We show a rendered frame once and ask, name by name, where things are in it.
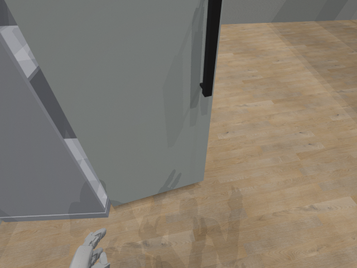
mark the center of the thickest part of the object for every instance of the fridge door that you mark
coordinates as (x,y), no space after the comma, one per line
(127,74)

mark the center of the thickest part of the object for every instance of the handle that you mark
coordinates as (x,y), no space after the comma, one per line
(212,31)

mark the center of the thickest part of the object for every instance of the robot left hand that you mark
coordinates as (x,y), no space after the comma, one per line
(85,257)

